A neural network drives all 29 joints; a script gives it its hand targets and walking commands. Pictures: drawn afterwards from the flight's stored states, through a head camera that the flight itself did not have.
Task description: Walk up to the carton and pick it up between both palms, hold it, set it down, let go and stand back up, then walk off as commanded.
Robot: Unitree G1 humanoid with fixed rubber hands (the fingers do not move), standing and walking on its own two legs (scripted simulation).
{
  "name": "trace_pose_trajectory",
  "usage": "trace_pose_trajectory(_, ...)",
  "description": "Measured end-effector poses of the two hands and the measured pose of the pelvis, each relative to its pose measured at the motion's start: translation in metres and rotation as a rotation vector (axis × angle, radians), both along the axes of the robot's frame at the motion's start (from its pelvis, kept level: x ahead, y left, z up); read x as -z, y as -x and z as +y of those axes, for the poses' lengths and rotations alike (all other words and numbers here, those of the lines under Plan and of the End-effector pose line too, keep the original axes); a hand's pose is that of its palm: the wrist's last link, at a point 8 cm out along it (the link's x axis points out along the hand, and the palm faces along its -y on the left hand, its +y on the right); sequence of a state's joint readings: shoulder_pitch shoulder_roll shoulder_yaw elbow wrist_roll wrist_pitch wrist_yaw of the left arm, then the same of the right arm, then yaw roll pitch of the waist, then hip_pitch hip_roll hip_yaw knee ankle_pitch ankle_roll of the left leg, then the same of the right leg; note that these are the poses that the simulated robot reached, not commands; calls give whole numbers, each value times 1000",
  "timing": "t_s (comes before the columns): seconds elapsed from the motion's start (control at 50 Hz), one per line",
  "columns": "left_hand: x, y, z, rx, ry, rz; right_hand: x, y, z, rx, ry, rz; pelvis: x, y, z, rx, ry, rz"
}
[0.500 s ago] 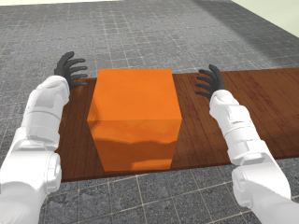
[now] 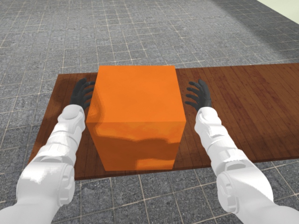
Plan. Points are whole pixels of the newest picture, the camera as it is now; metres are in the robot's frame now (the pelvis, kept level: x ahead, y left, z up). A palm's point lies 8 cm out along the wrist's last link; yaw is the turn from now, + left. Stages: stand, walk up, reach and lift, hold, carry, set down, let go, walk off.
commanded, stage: reach and lift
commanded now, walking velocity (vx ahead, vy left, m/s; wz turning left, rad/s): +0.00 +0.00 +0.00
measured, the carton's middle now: (138, 120) +0.39 +0.03 +0.05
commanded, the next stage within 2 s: none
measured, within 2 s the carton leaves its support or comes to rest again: leaves its support in 1.98 s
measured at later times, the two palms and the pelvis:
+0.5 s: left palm (85, 105) +0.41 +0.17 +0.10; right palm (193, 111) +0.39 -0.13 +0.09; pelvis +0.00 +0.00 +0.00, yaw +0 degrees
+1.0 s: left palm (86, 106) +0.41 +0.17 +0.10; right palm (194, 114) +0.38 -0.13 +0.09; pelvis -0.01 +0.00 +0.00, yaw +0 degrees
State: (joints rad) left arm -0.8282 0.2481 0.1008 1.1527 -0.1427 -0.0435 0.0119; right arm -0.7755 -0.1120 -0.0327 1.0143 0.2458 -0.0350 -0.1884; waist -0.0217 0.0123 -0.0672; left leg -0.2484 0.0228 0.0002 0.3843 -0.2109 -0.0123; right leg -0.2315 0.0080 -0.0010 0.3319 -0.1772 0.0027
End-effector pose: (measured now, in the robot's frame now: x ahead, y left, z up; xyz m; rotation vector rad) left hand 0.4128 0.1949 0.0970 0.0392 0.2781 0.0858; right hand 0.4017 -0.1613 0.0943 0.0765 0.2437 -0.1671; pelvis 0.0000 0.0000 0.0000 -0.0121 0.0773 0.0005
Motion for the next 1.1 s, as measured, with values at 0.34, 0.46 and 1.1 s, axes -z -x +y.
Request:
trace_pose_trajectory(0.34, 8, 2, -11, 24, 39, -83, 2, 3, 14, -24, 17, -19, 1, -3, 0, 2, 4, 13)
trace_pose_trajectory(0.46, -1, 2, -20, 33, 33, -99, 4, 12, 30, -37, 14, -16, 1, 3, 1, 2, 5, 6)
trace_pose_trajectory(1.1, -3, 13, -26, 40, 40, -125, 3, 31, 30, 5, 102, -66, -1, 9, 7, -3, 4, -48)
